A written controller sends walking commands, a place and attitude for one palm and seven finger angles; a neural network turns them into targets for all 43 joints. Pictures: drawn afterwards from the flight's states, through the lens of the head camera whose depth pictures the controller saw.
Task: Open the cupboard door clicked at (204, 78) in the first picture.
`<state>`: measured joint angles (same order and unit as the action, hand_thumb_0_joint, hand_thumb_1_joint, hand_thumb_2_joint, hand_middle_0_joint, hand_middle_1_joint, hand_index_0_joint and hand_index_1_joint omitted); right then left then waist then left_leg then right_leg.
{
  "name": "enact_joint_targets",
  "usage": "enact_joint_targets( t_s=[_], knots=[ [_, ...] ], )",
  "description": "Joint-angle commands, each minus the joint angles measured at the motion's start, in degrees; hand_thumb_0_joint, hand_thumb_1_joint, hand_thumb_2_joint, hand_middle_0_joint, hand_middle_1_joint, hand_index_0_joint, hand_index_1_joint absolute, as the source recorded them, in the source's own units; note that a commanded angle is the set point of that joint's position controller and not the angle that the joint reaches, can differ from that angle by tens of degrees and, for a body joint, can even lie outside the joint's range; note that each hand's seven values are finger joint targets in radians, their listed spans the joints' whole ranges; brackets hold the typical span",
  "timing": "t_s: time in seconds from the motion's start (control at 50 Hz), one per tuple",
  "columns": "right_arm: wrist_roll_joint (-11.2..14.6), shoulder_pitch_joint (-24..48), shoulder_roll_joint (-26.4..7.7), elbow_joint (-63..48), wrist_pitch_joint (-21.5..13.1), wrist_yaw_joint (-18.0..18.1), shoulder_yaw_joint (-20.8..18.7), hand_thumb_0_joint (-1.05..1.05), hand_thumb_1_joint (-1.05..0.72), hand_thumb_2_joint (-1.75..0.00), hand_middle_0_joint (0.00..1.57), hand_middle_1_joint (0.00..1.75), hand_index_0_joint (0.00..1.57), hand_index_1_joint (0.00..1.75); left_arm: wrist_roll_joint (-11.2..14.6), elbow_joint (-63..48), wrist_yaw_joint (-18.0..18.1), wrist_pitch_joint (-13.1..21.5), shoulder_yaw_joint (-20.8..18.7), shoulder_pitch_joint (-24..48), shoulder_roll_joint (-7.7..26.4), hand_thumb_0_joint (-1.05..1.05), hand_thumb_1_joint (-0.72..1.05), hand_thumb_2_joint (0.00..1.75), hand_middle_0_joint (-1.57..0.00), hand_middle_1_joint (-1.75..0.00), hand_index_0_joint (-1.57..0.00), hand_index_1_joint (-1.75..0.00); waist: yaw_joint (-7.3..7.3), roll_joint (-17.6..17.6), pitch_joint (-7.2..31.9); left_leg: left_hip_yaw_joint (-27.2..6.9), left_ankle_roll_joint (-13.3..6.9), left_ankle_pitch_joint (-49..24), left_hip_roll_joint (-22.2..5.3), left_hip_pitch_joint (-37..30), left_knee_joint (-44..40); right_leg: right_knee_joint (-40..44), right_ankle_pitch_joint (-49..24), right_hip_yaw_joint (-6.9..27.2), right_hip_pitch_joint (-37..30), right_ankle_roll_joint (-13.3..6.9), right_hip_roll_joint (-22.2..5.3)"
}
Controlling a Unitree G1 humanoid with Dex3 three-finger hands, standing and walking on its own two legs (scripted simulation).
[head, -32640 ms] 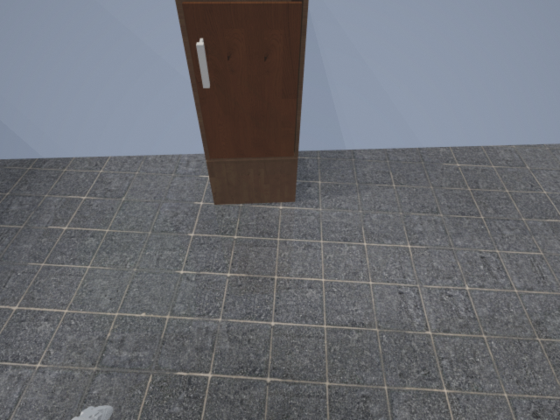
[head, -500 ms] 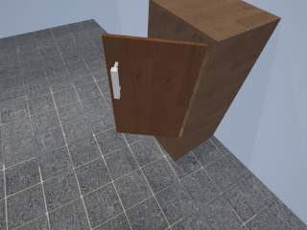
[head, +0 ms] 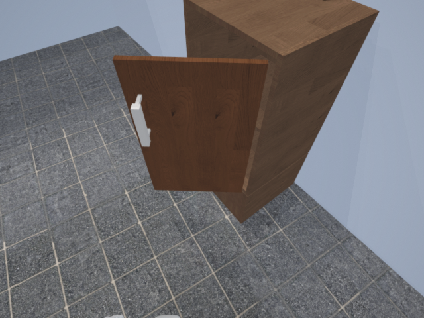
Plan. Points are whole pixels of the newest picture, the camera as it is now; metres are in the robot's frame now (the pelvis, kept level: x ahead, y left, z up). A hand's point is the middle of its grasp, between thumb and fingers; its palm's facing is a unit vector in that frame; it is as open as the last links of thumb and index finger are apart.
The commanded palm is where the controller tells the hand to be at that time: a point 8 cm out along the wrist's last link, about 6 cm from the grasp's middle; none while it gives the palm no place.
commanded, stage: come to a stop and stand still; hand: left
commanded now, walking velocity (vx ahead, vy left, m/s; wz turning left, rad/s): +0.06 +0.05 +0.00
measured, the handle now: (142, 121) +0.59 +0.22 -0.03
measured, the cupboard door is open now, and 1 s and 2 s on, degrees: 51 51 51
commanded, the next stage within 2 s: look again from close up in 0.46 s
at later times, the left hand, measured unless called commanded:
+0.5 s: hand out of the picture -0.03 +0.24 -0.16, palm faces -0.02 -0.96 -0.28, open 7.3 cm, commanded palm none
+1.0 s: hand out of the picture +0.04 +0.18 -0.16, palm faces -0.03 -0.97 -0.24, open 7.2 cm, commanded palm none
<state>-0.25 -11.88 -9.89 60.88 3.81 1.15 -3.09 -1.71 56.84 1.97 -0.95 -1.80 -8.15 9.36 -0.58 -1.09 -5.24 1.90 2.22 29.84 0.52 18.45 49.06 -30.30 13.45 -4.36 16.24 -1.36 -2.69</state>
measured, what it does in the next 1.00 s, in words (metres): steps on the spot: left foot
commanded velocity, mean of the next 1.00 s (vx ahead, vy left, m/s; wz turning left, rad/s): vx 0.00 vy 0.00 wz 0.00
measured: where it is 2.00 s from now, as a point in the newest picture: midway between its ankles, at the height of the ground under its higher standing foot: outside the picture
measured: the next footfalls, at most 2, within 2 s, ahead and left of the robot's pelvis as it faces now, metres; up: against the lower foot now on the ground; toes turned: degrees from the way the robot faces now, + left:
left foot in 0.10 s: +0.01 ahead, +0.13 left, +0.00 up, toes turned +2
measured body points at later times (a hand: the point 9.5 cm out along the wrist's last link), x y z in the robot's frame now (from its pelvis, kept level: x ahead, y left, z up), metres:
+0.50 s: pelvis -0.02 +0.05 +0.00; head -0.02 +0.02 +0.45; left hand -0.03 +0.29 -0.14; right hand +0.02 -0.19 -0.16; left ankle -0.03 +0.12 -0.74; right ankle +0.03 -0.11 -0.74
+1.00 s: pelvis +0.01 +0.00 +0.00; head +0.02 -0.02 +0.45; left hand +0.04 +0.24 -0.14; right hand -0.01 -0.21 -0.17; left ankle -0.03 +0.12 -0.74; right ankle +0.03 -0.11 -0.74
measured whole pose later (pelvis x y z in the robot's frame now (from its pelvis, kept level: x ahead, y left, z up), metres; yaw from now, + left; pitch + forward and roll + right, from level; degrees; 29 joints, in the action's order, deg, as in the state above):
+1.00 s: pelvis +0.01 +0.00 +0.00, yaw -1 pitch -1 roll +1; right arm -1.0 -17.6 -8.9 64.0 -1.0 1.5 0.5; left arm -0.9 63.1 1.7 0.4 0.5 -13.1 9.0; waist -1.0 2.0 -2.5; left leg 4.9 0.2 17.3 -0.7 6.5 24.8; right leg -29.1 13.4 -1.4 14.7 -0.6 -1.3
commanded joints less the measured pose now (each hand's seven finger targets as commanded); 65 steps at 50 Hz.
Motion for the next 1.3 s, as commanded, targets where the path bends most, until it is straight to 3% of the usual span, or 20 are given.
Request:
enact_joint_targets(
  t_s=[0.0,0.04,0.06,0.08,0.12,0.16,0.18,0.22,0.26,0.3,0.32,0.46,0.62,1.16,1.18,1.2,1.22,1.24,1.26,1.28],
  knots=[
    [-0.1,-4.8,-2.5,-2.4,-1.7,0.0,-0.2,0.0,-0.9,-0.9,0.2,0.3,0.2,0.3,0.1,-1.2,0.5,0.6,-3.2,-3.5,11.4,0.0,0.9,0.9,-0.2,-0.3,-0.2,-0.3,1.32,-7.9,8.5,0.5,0.2,-5.7,-0.7,-1.4,-12.4,8.1,-24.4,11.8,-9.0,-8.3,-13.7],
    [-0.3,-7.9,-2.5,-1.1,-2.5,0.0,0.0,0.0,-0.9,-0.9,0.2,0.3,0.2,0.3,0.6,-0.9,0.2,0.5,-2.9,-2.3,9.9,0.0,0.9,0.9,-0.2,-0.3,-0.2,-0.3,-0.29,-5.4,8.3,-0.1,-0.6,-16.5,-1.4,-11.3,-26.3,5.0,-11.1,9.9,-1.8,-4.3,-10.6],
    [-0.3,-4.8,-7.9,-5.8,-4.1,0.0,-0.8,0.0,-0.9,-0.9,0.2,0.3,0.2,0.3,1.2,-0.9,2.8,1.6,-1.4,-6.3,9.4,0.0,0.9,0.9,-0.2,-0.3,-0.2,-0.3,-0.41,12.3,14.0,1.6,-0.8,-22.9,-5.9,-9.3,-24.4,-4.0,-25.6,8.9,-9.6,-2.8,-8.4],
    [-0.8,-4.5,-6.0,-8.2,-4.3,0.1,-0.6,0.0,-0.9,-0.9,0.2,0.3,0.2,0.3,1.2,-3.0,2.5,1.2,-1.1,-6.5,9.4,0.0,0.9,0.9,-0.2,-0.3,-0.2,-0.3,0.5,17.1,14.7,-2.0,-2.5,-25.2,-7.9,-7.2,-24.4,-5.8,-13.5,6.0,-7.7,-2.4,-6.3],
    [-0.9,-2.2,-7.0,-11.2,-4.0,-0.1,0.2,0.0,-0.9,-0.9,0.2,0.3,0.2,0.3,0.5,-3.4,1.2,-0.3,-0.1,-4.8,8.1,0.0,0.9,0.9,-0.2,-0.3,-0.2,-0.3,0.82,20.3,5.1,-7.7,-4.6,-23.0,-10.6,-0.8,-29.6,-5.4,6.6,1.1,-0.5,-0.5,-1.1],
    [-1.0,-1.6,-7.7,-12.8,-4.0,0.3,0.6,0.0,-0.9,-0.9,0.2,0.3,0.2,0.3,0.0,-3.3,0.2,-0.7,0.4,-5.2,6.8,0.0,0.9,0.9,-0.2,-0.3,-0.2,-0.3,1.47,13.0,-2.7,-9.2,-6.6,-17.8,-11.7,4.8,-32.1,-6.7,7.6,0.8,1.3,0.0,0.3],
    [-0.9,-1.3,-8.3,-13.0,-4.0,0.3,0.7,0.0,-0.9,-0.9,0.2,0.3,0.2,0.3,0.1,-2.8,-0.2,-0.5,0.5,-6.4,6.3,0.0,0.9,0.9,-0.2,-0.3,-0.2,-0.3,1.96,6.9,-2.2,-8.6,-6.8,-16.4,-11.1,4.3,-31.2,-4.9,4.5,1.8,0.4,-0.1,0.2],
    [-0.6,-2.2,-8.6,-13.3,-4.5,0.1,0.9,0.0,-0.9,-0.9,0.2,0.3,0.2,0.3,0.3,-2.4,-0.5,0.0,0.9,-7.9,6.1,0.0,0.9,0.9,-0.2,-0.3,-0.2,-0.3,1.65,1.8,-0.4,-7.3,-6.1,-9.6,-9.1,2.5,-31.5,-0.1,1.9,4.0,-0.9,-0.2,-0.6],
    [-0.7,-3.2,-8.5,-12.8,-4.8,0.0,1.1,0.0,-0.9,-0.9,0.2,0.3,0.2,0.3,0.4,-2.2,-0.9,0.2,0.9,-8.2,7.1,0.0,0.9,0.9,-0.2,-0.3,-0.2,-0.3,1.21,4.7,-0.7,-7.5,-5.8,-3.7,-7.8,2.2,-33.9,1.0,2.2,4.8,-0.6,-0.4,-0.7],
    [-0.8,-3.6,-8.8,-12.2,-4.6,-0.1,0.8,0.0,-0.9,-0.9,0.2,0.3,0.2,0.3,0.2,-1.8,-0.8,0.3,1.0,-8.8,6.9,0.0,0.9,0.9,-0.2,-0.3,-0.2,-0.3,1.07,1.5,-2.3,-7.8,-5.8,0.6,-7.6,3.3,-34.9,1.9,2.9,5.3,0.1,-0.2,-0.7],
    [-0.8,-4.1,-8.9,-11.8,-4.6,-0.1,0.9,0.0,-0.9,-0.9,0.2,0.3,0.2,0.3,0.2,-1.6,-0.8,0.4,1.1,-9.3,6.8,0.0,0.9,0.9,-0.2,-0.3,-0.2,-0.3,0.93,-0.2,-1.7,-7.6,-5.8,-0.1,-7.4,2.4,-34.7,2.5,2.7,5.9,0.2,-0.2,-0.8],
    [-0.7,-5.7,-8.1,-8.1,-5.5,0.0,1.8,0.0,-0.9,-0.9,0.2,0.3,0.2,0.3,0.5,0.6,-0.7,1.3,1.3,-10.1,6.8,0.0,0.9,0.9,-0.2,-0.3,-0.2,-0.3,0.56,1.8,0.6,-6.3,-5.5,-7.6,-6.8,-2.3,-34.6,4.2,-0.6,7.3,-0.5,-0.2,-2.1],
    [-0.5,-7.8,-6.3,-3.1,-6.1,0.5,2.6,0.0,-0.9,-0.9,0.2,0.3,0.2,0.3,0.9,3.5,-0.4,2.1,1.4,-10.1,6.2,0.0,0.9,0.9,-0.2,-0.3,-0.2,-0.3,0.39,-0.2,3.2,-3.4,-4.8,-19.9,-6.3,-6.6,-31.1,4.8,-7.0,7.7,-3.0,-0.2,-3.6],
    [-0.6,-9.7,-3.5,2.3,-5.6,1.0,2.7,0.0,-0.9,-0.9,0.2,0.3,0.2,0.3,1.1,4.7,-0.1,2.5,0.7,-7.9,6.0,0.0,0.9,0.9,-0.2,-0.3,-0.2,-0.3,0.27,0.6,3.0,-1.1,-3.2,-21.3,-6.3,-7.9,-28.7,7.0,-12.4,8.4,-6.0,-1.5,-3.8],
    [0.0,-2.1,-6.3,-1.7,-5.8,0.4,1.6,0.0,-0.9,-0.9,0.2,0.3,0.2,0.3,1.1,7.4,2.4,3.3,0.0,-15.8,8.1,0.0,0.9,0.9,-0.2,-0.3,-0.2,-0.3,3.94,-8.0,3.6,1.9,-1.5,-19.8,-7.3,-2.8,-15.0,5.1,-41.0,11.1,-9.3,1.0,-7.7],
    [2.9,-1.3,-15.3,-21.9,-15.0,2.9,0.6,0.0,-0.9,-0.9,0.2,0.3,0.2,0.3,11.8,-78.2,1.6,16.8,-9.0,32.7,22.4,0.0,0.88,0.89,-0.2,-0.32,-0.2,-0.32,-3.43,5.1,30.9,-0.6,-3.9,-26.8,-0.1,-12.6,-24.4,1.6,-27.0,9.8,-13.8,-0.8,-3.2],
    [1.6,1.9,-10.8,-19.4,-19.5,4.9,0.8,0.0,-0.9,-0.9,0.2,0.3,0.2,0.3,7.2,-62.7,3.7,14.1,-7.4,1.7,16.7,0.0,0.85,0.88,-0.2,-0.33,-0.2,-0.33,2.09,16.4,29.2,0.8,-4.1,-32.9,-0.6,-14.4,-25.6,-0.3,-15.7,6.7,-12.9,-2.3,0.6],
    [2.9,2.8,-7.9,-19.9,-21.1,4.5,0.8,0.0,-0.9,-0.9,0.2,0.3,0.2,0.3,10.2,-54.0,4.4,7.4,-0.9,-12.6,3.0,0.0,0.83,0.87,-0.21,-0.34,-0.21,-0.34,0.81,13.9,17.0,-0.6,-2.1,-29.7,-0.9,-7.6,-25.0,1.4,-8.7,3.5,-6.5,-1.6,1.3],
    [2.9,1.4,-9.3,-18.3,-21.7,4.4,1.0,0.0,-0.9,-0.9,0.2,0.3,0.2,0.3,11.3,-50.6,3.7,8.0,-2.3,-8.1,2.2,0.0,0.81,0.86,-0.21,-0.36,-0.21,-0.36,-1.74,3.5,7.0,-1.2,-2.7,-24.6,-0.8,-2.5,-22.7,2.4,-6.1,1.3,0.1,0.1,1.2],
    [2.4,1.8,-10.9,-21.4,-22.6,4.0,-0.2,0.0,-0.9,-0.9,0.2,0.3,0.2,0.3,12.2,-52.0,2.2,11.6,-5.1,-3.7,5.2,0.0,0.78,0.85,-0.21,-0.37,-0.21,-0.37,-2.88,-3.7,2.1,-2.4,-3.5,-19.8,-0.5,1.4,-20.1,2.2,-0.8,0.9,6.1,1.1,1.1]
  ],
)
